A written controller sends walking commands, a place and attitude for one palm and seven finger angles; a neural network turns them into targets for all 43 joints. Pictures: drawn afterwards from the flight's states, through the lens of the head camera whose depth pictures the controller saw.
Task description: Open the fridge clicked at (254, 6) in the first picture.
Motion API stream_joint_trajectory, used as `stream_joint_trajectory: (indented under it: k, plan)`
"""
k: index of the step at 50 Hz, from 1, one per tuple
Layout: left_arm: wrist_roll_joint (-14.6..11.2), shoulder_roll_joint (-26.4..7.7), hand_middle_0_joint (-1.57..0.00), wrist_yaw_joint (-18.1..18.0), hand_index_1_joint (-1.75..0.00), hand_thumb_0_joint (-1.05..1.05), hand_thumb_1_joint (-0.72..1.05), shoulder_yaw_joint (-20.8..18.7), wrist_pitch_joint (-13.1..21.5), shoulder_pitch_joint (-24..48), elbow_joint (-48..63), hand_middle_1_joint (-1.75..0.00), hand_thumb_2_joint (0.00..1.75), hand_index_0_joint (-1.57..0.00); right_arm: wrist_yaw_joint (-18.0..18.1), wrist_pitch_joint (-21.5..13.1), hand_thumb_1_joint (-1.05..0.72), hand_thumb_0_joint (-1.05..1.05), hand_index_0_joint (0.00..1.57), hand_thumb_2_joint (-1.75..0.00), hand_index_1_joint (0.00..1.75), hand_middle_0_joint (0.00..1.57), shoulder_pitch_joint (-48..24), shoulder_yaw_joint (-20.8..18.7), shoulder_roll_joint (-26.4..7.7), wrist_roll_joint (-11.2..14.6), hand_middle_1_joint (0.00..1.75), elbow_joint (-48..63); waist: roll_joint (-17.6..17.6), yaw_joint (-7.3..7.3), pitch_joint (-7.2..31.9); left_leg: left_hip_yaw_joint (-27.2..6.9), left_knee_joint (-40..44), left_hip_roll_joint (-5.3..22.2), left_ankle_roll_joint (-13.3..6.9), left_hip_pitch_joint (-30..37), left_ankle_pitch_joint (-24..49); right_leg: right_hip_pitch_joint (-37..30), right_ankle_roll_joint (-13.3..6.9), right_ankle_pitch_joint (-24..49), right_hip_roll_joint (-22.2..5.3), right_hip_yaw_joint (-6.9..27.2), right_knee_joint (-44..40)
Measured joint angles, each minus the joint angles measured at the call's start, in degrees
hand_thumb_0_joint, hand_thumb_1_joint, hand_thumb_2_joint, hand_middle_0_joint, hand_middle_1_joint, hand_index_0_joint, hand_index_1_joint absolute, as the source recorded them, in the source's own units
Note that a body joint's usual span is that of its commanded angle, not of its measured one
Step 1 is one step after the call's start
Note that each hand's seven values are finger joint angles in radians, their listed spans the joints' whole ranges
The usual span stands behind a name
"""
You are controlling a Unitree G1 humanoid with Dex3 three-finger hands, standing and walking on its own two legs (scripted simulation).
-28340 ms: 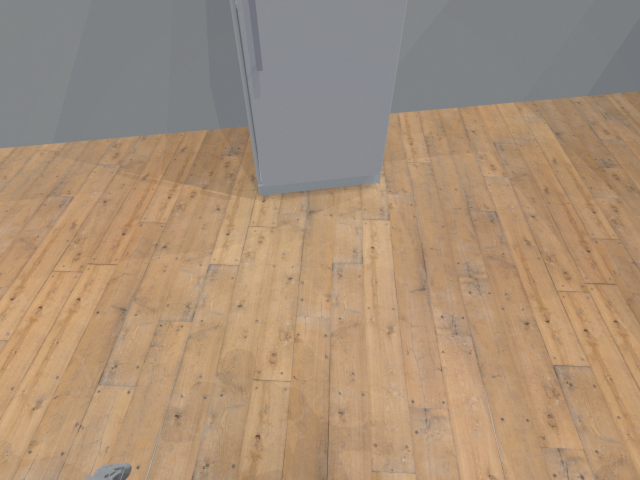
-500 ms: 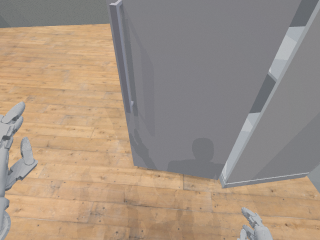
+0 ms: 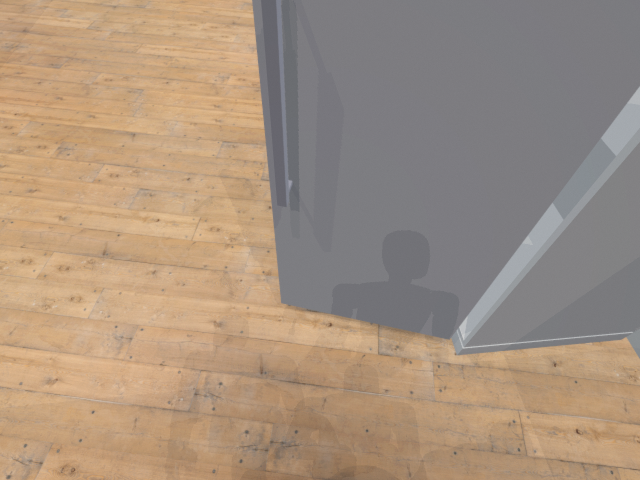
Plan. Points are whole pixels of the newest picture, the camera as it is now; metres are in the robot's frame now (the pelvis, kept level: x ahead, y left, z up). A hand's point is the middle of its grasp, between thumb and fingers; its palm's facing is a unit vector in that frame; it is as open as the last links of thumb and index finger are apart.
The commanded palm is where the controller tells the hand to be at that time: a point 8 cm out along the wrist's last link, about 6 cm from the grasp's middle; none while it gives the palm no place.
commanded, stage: let the arm hang, fingers relaxed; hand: left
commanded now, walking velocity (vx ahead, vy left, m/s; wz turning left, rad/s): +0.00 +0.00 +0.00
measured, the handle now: (281, 108) +0.65 +0.11 +0.09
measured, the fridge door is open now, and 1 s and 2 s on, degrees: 71 71 71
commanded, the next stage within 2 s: look to check the result in 0.56 s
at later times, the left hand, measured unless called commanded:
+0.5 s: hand out of the picture +0.06 +0.20 -0.18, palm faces -0.03 -0.98 -0.20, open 7.3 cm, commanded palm none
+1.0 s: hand out of the picture +0.04 +0.19 -0.18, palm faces -0.03 -0.98 -0.18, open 7.4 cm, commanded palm none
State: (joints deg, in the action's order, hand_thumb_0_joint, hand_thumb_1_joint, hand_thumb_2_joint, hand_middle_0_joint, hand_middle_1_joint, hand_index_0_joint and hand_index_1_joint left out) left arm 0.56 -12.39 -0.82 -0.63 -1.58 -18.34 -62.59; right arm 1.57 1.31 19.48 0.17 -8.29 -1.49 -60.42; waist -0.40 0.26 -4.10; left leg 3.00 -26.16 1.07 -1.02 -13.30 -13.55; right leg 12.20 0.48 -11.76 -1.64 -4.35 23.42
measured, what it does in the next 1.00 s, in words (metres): stands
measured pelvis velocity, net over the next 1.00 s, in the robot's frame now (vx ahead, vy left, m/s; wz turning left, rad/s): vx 0.03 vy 0.02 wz -0.04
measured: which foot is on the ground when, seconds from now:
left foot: down 0.00-1.00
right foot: down 0.00-1.00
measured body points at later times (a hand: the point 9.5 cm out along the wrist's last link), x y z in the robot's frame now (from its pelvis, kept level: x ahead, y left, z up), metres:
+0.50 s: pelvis +0.03 +0.03 +0.00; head +0.05 +0.03 +0.45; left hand +0.06 +0.26 -0.16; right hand +0.01 -0.19 -0.16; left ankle +0.00 +0.10 -0.74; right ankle +0.01 -0.13 -0.74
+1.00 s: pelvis +0.03 +0.02 +0.00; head +0.06 +0.02 +0.45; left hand +0.04 +0.24 -0.16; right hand +0.02 -0.20 -0.16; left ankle +0.00 +0.10 -0.74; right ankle +0.01 -0.13 -0.74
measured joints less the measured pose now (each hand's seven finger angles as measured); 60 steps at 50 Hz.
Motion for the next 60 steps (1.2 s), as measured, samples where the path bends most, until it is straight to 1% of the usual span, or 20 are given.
stream_joint_trajectory:
  k: [8,13,18,24,35,60]
  plan:
    - [0.01,2.04,-0.20,-0.48,-0.29,0.00,0.91,0.71,0.85,2.02,-1.97,-0.30,0.90,-0.19,0.17,-0.88,-0.91,0.00,0.20,-0.89,0.30,0.20,-1.68,0.23,1.24,0.21,0.30,-1.71,0.82,-0.26,0.77,1.60,1.60,-1.46,-1.30,2.31,-0.31,-1.16,1.40,-0.55,-1.42,1.59,-0.07]
    - [0.13,3.66,-0.20,-0.59,-0.29,0.00,0.91,0.88,1.22,4.07,-1.47,-0.30,0.90,-0.19,0.43,-1.01,-0.93,0.02,0.20,-0.89,0.30,0.20,-2.52,0.00,0.73,-0.04,0.30,-2.46,0.79,-0.43,1.45,2.35,2.04,-2.16,-1.90,3.28,-0.72,-1.48,1.97,-1.15,-2.09,2.36,0.39]
    - [0.22,3.18,-0.20,-0.90,-0.29,0.01,0.93,0.49,1.27,5.19,-1.36,-0.30,0.90,-0.20,0.45,-1.54,-0.92,0.01,0.20,-0.89,0.30,0.20,-2.88,-0.18,0.39,-0.01,0.30,-2.46,0.42,-0.82,1.70,2.91,2.43,-2.45,-2.14,4.03,-1.09,-1.73,2.31,-1.65,-2.36,2.95,0.63]
    - [0.10,2.90,-0.20,-0.84,-0.29,0.00,0.92,0.33,1.48,5.74,-1.09,-0.30,0.90,-0.20,0.49,-1.77,-0.92,0.00,0.20,-0.89,0.30,0.20,-3.21,-0.16,0.14,0.06,0.30,-2.65,0.36,-0.94,1.57,3.17,2.71,-2.62,-2.24,4.77,-1.48,-2.24,2.54,-2.11,-2.51,3.22,0.66]
    - [0.05,3.27,-0.20,-0.94,-0.29,0.00,0.91,0.32,1.38,5.18,-1.56,-0.30,0.90,-0.20,0.56,-1.56,-0.91,0.00,0.20,-0.89,0.30,0.20,-3.79,-0.24,-0.05,0.13,0.30,-3.15,0.67,-0.89,1.03,3.29,3.02,-2.45,-2.04,5.92,-1.92,-3.24,2.48,-2.57,-2.32,3.34,0.49]
    - [0.05,4.21,-0.20,-0.97,-0.29,0.00,0.92,0.56,1.58,3.72,-2.91,-0.30,0.90,-0.20,0.66,-1.38,-0.91,0.00,0.20,-0.89,0.30,0.20,-3.78,-0.39,0.38,0.23,0.30,-3.95,0.75,-0.81,0.83,3.08,3.97,-1.22,-0.91,6.67,-1.44,-4.06,1.41,-2.05,-1.05,3.06,-0.72]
